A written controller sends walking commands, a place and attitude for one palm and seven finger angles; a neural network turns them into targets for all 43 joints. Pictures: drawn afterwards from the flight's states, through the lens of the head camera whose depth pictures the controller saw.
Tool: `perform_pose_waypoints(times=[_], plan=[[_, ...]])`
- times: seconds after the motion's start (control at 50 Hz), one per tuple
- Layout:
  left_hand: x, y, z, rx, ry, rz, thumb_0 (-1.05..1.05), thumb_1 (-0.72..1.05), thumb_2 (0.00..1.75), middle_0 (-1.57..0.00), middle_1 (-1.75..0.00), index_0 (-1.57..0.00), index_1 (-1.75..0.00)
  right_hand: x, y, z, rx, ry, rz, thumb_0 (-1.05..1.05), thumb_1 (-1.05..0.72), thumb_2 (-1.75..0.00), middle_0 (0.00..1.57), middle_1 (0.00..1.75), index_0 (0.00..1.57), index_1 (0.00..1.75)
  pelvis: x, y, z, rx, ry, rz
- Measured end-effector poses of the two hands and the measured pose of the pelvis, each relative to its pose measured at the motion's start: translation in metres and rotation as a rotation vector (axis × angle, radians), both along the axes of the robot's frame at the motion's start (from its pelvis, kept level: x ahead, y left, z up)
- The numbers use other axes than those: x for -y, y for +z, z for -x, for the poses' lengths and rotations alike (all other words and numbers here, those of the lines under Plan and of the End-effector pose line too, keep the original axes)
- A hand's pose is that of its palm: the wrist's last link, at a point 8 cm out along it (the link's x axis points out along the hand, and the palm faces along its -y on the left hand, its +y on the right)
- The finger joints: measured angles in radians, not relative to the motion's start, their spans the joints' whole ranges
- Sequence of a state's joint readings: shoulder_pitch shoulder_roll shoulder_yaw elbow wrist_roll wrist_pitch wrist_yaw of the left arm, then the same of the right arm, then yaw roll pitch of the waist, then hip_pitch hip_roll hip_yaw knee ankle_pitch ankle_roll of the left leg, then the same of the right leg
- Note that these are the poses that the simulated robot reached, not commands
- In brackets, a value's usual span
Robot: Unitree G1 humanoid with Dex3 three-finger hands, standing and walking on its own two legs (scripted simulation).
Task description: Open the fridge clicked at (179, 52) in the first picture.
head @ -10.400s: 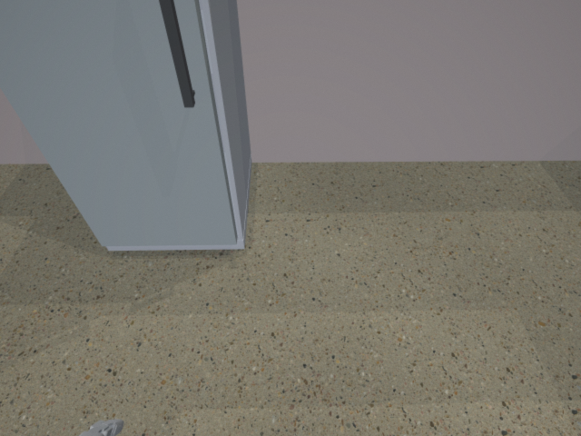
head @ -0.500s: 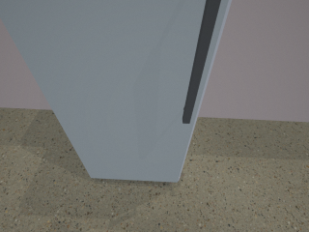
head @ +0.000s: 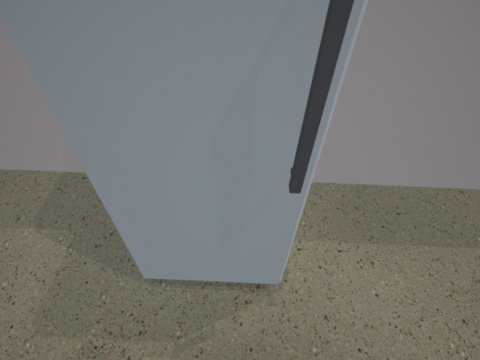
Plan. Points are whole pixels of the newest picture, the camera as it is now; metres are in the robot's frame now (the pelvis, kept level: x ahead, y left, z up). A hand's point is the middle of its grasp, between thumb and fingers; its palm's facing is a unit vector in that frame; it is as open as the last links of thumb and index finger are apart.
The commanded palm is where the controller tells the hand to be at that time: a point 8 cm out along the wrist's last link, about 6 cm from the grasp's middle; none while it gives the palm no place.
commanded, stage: look again from close up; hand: right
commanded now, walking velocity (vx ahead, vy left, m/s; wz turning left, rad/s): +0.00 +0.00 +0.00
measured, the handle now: (316, 84) +0.49 -0.09 +0.23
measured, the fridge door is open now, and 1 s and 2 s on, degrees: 0 0 0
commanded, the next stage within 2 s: raise the hand to about handle height in 0.32 s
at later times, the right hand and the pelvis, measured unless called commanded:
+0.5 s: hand out of the picture +0.08 -0.18 -0.13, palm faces +0.18 +0.96 -0.20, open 7.4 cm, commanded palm +0.10 -0.23 -0.06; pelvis +0.00 +0.01 +0.00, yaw +0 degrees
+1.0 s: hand out of the picture +0.14 -0.20 +0.00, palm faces +0.06 +1.00 -0.05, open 9.5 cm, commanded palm +0.12 -0.26 +0.01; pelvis -0.04 +0.01 -0.06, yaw -4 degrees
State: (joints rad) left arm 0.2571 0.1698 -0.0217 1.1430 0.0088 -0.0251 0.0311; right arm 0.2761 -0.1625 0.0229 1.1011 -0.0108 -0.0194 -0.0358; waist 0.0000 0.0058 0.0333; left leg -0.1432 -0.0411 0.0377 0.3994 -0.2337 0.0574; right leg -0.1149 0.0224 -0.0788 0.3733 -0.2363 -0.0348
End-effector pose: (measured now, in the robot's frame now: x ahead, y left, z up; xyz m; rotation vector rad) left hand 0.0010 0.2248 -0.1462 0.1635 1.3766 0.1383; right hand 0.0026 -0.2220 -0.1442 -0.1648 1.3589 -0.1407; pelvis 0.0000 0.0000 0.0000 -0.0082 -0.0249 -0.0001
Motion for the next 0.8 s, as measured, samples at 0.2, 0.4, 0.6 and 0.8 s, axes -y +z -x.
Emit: perform_pose_waypoints(times=[0.2,0.4,0.6,0.8], plan=[[-0.009,0.000,-0.002,-0.004,-0.007,-0.002,0.00,0.90,0.90,-0.20,-0.30,-0.20,-0.30,-0.003,0.002,-0.004,0.007,0.003,0.009,0.00,-0.91,-0.90,0.20,0.30,0.20,0.30,-0.007,0.000,0.000,-0.004,-0.002,0.001],[-0.019,0.001,-0.005,-0.002,-0.008,-0.011,0.00,0.90,0.90,-0.20,-0.30,-0.20,-0.30,-0.004,0.003,-0.009,0.019,0.006,0.020,0.00,-0.91,-0.90,0.20,0.30,0.20,0.30,-0.013,0.000,-0.002,-0.003,-0.002,0.002],[-0.034,0.024,-0.086,0.519,-0.054,-0.062,0.01,0.90,0.90,-0.21,-0.30,-0.20,-0.30,0.003,0.124,-0.139,0.992,-0.099,0.006,0.01,-0.85,-0.88,0.20,0.34,0.21,0.34,-0.011,-0.013,0.013,-0.052,-0.046,0.005],[-0.038,0.064,-0.183,0.929,-0.185,-0.087,0.01,0.90,0.90,-0.20,-0.30,-0.20,-0.30,0.004,0.124,-0.125,1.303,0.151,-0.172,0.00,-0.66,-0.79,0.22,0.46,0.22,0.46,-0.018,-0.059,0.036,-0.157,-0.032,0.010]])
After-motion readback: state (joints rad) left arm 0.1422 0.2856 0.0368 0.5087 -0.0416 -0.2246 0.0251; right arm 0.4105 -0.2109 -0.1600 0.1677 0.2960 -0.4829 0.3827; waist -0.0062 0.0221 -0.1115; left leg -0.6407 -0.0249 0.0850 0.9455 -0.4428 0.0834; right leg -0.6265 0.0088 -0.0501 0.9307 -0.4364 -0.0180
